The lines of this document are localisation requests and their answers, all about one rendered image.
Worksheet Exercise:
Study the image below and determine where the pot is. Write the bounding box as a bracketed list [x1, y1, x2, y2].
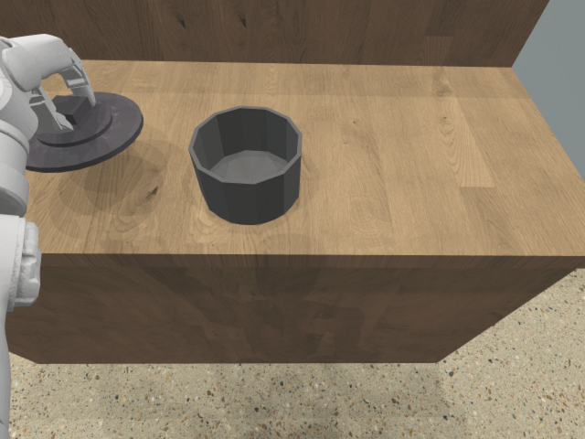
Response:
[188, 105, 303, 225]

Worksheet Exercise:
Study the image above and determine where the lid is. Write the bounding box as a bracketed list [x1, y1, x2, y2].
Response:
[26, 92, 144, 173]

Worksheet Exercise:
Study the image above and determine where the left robot forearm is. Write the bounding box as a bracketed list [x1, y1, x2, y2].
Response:
[0, 37, 41, 218]

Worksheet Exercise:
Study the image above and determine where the table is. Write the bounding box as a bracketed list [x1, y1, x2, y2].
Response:
[0, 0, 585, 364]

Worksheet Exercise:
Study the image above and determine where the robot left upper arm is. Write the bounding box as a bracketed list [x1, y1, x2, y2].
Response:
[0, 214, 41, 439]

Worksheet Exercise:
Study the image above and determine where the knob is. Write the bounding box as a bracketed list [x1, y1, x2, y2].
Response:
[52, 95, 92, 125]

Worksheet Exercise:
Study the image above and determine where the robot left hand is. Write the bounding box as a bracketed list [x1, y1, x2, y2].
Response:
[9, 34, 96, 134]

